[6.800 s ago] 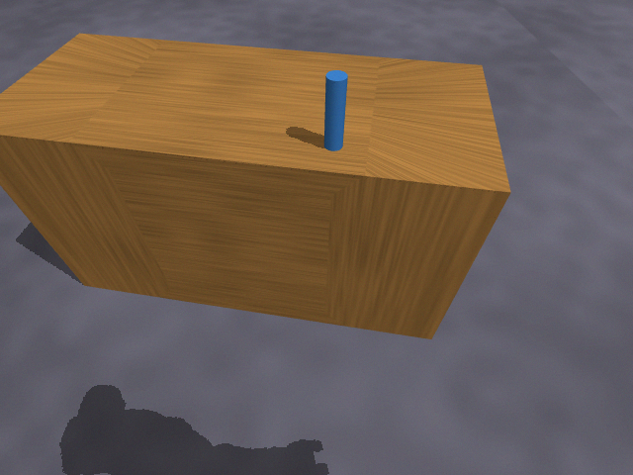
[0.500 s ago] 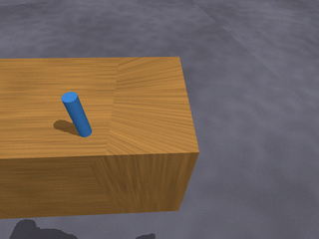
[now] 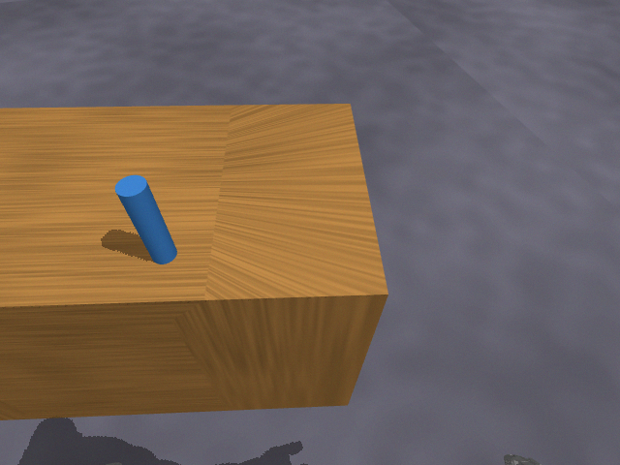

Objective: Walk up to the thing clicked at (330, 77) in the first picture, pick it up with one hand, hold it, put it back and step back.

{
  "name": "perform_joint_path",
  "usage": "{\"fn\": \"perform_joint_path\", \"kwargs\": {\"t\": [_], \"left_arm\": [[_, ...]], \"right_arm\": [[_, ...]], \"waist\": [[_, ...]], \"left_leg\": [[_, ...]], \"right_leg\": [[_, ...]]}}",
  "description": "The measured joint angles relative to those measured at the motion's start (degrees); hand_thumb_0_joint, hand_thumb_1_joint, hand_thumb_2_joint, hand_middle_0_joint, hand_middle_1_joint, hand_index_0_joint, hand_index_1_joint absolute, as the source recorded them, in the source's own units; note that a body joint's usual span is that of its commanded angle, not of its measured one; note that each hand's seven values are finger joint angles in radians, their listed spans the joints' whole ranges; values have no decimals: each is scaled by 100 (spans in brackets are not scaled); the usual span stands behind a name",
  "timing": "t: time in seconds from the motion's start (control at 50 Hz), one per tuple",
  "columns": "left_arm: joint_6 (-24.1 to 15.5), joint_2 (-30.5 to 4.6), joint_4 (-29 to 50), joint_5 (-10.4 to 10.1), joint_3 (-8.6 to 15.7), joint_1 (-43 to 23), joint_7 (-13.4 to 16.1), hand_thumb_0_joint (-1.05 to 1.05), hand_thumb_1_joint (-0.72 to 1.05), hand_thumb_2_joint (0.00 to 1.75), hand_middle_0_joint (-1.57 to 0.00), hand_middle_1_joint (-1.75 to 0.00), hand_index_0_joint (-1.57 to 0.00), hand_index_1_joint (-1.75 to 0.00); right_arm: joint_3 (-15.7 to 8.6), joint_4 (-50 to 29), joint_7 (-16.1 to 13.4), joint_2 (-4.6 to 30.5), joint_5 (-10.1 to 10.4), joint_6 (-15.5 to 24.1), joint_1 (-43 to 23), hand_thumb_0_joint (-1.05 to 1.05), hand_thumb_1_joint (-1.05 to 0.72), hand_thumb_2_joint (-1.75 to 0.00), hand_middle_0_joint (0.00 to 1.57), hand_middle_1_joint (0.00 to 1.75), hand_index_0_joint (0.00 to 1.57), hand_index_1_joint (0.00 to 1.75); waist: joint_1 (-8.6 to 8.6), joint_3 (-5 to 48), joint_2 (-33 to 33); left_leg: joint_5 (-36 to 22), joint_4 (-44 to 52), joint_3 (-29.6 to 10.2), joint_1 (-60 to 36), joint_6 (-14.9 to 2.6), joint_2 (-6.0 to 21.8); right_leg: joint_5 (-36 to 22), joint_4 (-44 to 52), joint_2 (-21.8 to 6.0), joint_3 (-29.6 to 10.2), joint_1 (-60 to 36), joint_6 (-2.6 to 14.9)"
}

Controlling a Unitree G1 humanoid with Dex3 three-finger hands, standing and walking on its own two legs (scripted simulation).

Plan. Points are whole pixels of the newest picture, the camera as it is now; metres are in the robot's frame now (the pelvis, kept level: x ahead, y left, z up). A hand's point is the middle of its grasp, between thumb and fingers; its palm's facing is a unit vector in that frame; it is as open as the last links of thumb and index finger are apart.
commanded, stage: rise first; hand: left
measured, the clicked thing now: (149, 223) +0.46 +0.26 +0.00
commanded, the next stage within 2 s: go down in 1.50 s
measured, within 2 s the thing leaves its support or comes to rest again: neither
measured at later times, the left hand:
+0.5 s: hand (108, 429) +0.17 +0.26 -0.06, palm faces +0.30 -0.87 -0.39, open 16.5 cm
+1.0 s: hand (82, 410) +0.18 +0.26 +0.02, palm faces +0.35 -0.84 -0.42, open 17.4 cm
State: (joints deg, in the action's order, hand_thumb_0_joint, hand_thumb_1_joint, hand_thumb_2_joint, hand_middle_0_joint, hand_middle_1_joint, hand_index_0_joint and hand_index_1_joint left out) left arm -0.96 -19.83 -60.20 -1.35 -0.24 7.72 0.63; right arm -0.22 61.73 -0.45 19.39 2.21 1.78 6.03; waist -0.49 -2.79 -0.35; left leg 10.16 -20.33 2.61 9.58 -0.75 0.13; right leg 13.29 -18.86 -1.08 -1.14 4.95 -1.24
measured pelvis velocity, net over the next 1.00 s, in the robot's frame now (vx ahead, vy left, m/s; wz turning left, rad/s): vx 0.00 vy -0.02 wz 0.03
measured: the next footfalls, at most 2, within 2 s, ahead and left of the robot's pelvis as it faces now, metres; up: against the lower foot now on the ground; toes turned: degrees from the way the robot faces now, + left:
none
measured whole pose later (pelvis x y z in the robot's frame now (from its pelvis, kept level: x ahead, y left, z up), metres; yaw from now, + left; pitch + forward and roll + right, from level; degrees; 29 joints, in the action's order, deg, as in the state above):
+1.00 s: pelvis +0.00 -0.02 +0.00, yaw +2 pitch -2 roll +1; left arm -7.0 -18.4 -7.4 -2.4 14.6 22.2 3.3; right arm -5.9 36.3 -4.0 14.2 1.3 2.9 13.2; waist 2.5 -1.8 2.3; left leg 10.9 -21.9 0.7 9.2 0.7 0.7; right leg 15.9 -22.6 -0.4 0.7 5.0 0.3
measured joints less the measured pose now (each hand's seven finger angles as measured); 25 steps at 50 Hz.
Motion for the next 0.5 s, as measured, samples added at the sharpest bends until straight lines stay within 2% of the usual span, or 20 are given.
{"fn": "perform_joint_path", "kwargs": {"t": [0.04, 0.08, 0.16, 0.2, 0.34, 0.5], "left_arm": [[-209, 78, 296, -174, 98, -176, 92, 1, 84, 83, -16, -24, -16, -24], [-288, 167, 559, -245, 302, -394, 157, 1, 76, 75, -14, -20, -14, -21], [-368, 263, 957, -159, 621, -635, 238, 1, 57, 55, -11, -14, -11, -14], [-333, 295, 1251, -105, 759, -543, 249, 1, 47, 45, -9, -11, -10, -11], [-177, 223, 2403, -118, 944, 267, 336, 1, 9, 19, -6, -6, -8, -5], [-207, 196, 3526, -106, 1094, 774, 442, 0, -30, 6, -5, -4, -5, -4]], "right_arm": [[-85, -351, -78, -87, 151, 246, -86, 1, -84, -83, 16, 24, 15, 24], [-242, -519, -137, -169, 209, 369, -270, 1, -76, -75, 14, 19, 13, 20], [-520, -905, -201, -292, 142, 436, -453, 1, -56, -55, 10, 13, 9, 13], [-601, -1140, -205, -345, 101, 403, -348, 1, -44, -46, 9, 10, 8, 11], [-458, -1966, -256, -463, 110, 153, 365, 1, -3, -21, 7, 6, 6, 7], [-308, -2773, -361, -543, 48, 145, 775, 0, 36, -7, 6, 5, 5, 5]], "waist": [[-3, -132, 6], [33, -165, 22], [58, -4, 66], [79, 109, 79], [150, 378, 87], [212, 226, 167]], "left_leg": [[52, -207, -30, 194, 7, 5], [89, -392, -35, 440, 18, 28], [121, -588, -61, 801, 29, 61], [113, -554, -67, 811, 38, 65], [122, -371, -83, 546, 75, 55], [121, -293, -123, 299, 106, 60]], "right_leg": [[86, -250, 5, 27, 202, 14], [133, -453, 27, 28, 456, 24], [174, -650, 59, 49, 811, 43], [171, -621, 65, 55, 822, 50], [222, -505, 58, 75, 582, 82], [248, -452, 66, 116, 333, 117]]}}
